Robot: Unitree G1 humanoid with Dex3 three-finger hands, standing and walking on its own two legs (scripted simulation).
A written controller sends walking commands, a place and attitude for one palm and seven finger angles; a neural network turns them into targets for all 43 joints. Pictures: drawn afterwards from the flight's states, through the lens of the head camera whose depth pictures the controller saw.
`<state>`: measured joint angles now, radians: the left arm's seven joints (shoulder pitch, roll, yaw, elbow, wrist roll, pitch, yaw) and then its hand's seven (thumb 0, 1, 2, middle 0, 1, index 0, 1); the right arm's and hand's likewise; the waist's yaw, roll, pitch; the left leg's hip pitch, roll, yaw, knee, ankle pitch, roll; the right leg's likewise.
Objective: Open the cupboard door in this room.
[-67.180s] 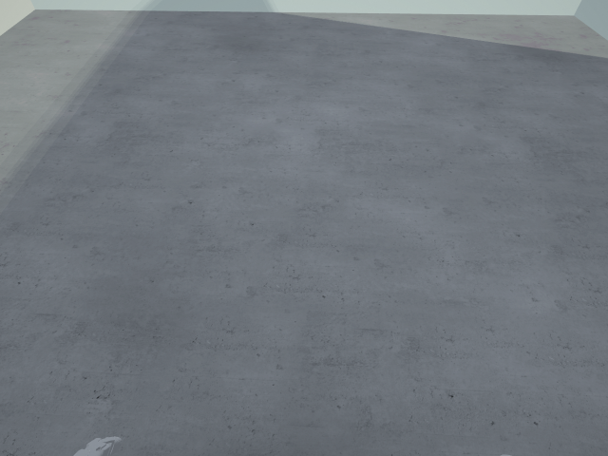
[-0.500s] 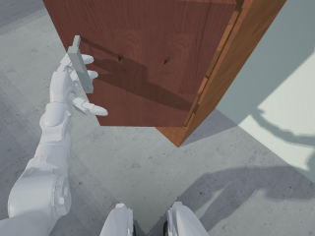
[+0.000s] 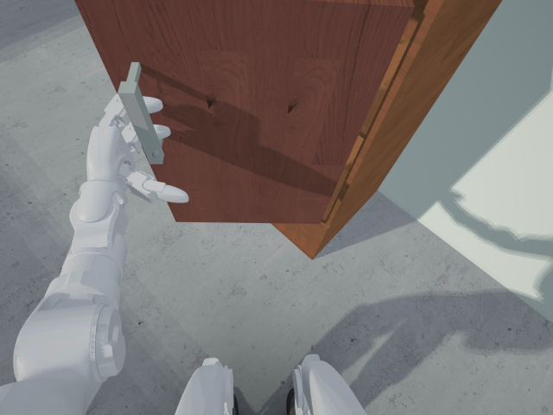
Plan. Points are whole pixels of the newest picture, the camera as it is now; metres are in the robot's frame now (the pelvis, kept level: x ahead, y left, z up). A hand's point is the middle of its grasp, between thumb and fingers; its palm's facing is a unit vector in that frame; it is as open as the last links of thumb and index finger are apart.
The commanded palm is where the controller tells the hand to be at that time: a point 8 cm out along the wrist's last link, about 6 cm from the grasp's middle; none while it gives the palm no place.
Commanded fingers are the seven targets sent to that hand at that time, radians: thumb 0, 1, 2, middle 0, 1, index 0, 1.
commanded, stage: close the thumb around the handle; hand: left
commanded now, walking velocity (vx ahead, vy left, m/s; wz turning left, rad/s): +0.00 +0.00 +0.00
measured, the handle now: (146, 117) +0.54 +0.17 +0.06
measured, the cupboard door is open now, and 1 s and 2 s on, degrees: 44 47 87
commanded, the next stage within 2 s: pull the door open along its arc in 0.66 s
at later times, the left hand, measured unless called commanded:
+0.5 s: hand (157, 153) +0.48 +0.15 +0.05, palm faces -0.04 -1.00 -0.01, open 6.8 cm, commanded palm +0.45 +0.19 +0.05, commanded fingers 0.00 0.90 0.90 -0.40 -1.35 -0.40 -1.35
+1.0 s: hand (158, 162) +0.46 +0.15 +0.05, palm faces -0.05 -1.00 +0.00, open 5.7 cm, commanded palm +0.41 +0.19 +0.05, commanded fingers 0.00 0.90 0.90 -0.40 -1.35 -0.40 -1.35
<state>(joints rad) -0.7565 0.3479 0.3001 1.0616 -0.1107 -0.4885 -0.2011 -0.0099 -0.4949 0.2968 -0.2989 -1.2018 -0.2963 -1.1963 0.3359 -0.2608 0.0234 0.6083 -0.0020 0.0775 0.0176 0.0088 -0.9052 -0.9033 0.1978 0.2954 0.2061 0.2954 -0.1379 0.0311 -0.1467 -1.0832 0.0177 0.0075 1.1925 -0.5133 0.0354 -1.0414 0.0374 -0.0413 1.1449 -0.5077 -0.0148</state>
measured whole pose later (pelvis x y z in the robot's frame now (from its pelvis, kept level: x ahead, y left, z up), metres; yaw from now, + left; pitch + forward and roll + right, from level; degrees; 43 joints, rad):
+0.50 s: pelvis +0.00 +0.00 +0.00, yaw +0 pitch +23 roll -3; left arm -0.76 0.33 0.28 1.06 -0.11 -0.49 -0.18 0.00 0.54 0.74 -0.37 -1.31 -0.36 -1.31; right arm 0.33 -0.26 0.02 0.61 -0.01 0.08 0.02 0.01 -0.91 -0.90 0.20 0.30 0.21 0.30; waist -0.14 0.04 -0.15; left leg -1.09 0.01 0.01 1.20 -0.51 0.04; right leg -1.04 0.03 -0.04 1.14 -0.51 -0.01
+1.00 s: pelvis +0.01 +0.00 +0.01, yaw -1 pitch +22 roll -2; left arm -0.64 0.31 0.27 0.93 -0.14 -0.47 -0.19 0.01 0.75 0.78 -0.34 -1.33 -0.34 -1.34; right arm 0.34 -0.26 0.01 0.59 0.01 0.09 0.03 0.01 -0.91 -0.90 0.20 0.30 0.21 0.30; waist -0.12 0.03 -0.15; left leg -1.04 0.02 0.02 1.16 -0.51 0.04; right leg -1.01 0.04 -0.02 1.12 -0.50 -0.01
